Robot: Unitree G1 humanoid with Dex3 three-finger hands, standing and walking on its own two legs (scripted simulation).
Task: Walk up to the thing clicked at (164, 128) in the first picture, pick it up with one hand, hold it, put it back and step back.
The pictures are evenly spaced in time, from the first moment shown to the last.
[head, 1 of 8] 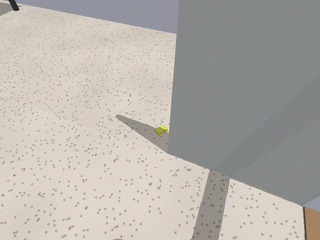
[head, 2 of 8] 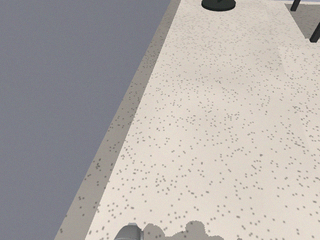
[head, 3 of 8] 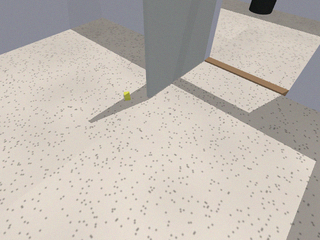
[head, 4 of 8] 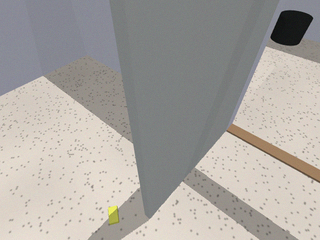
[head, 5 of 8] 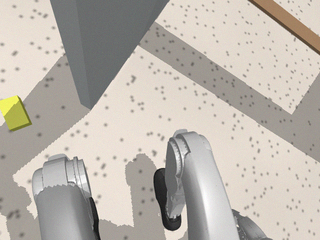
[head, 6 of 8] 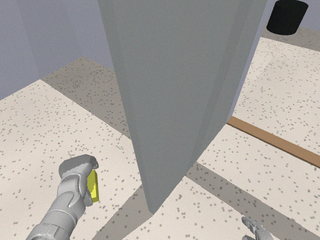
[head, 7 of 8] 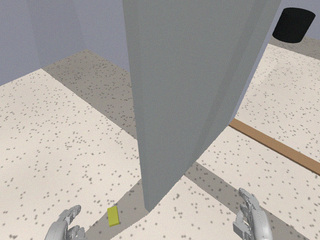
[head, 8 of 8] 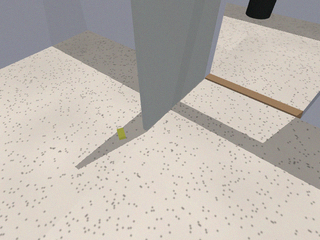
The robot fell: no
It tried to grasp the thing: yes
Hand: left
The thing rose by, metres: 0.67
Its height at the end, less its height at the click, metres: +0.00
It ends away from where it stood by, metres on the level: 0.04
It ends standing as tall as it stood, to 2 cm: yes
